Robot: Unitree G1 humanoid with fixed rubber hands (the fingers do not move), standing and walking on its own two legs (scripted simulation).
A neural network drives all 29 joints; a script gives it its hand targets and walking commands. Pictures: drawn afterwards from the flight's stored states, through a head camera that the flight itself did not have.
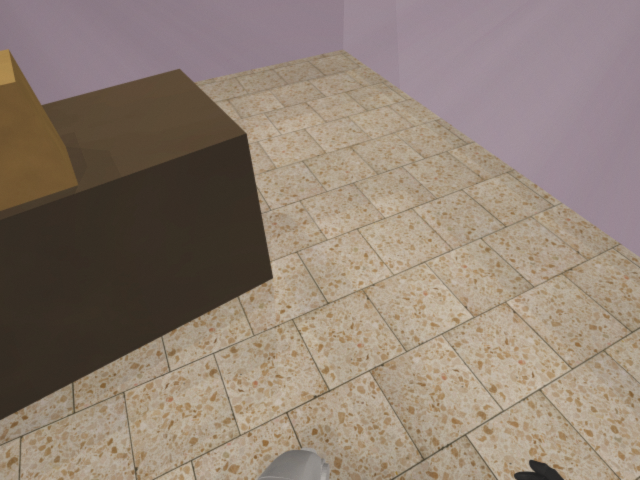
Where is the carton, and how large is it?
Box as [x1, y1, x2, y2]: [0, 49, 77, 210]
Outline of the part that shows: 8,49 0,51 0,210 77,184 65,146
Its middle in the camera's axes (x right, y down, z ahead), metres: -0.74 -0.25 +0.86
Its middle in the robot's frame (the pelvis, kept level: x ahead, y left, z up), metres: +0.79 +0.78 +0.03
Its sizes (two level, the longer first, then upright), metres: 0.220 0.204 0.254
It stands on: a pedestal, 0.66 m high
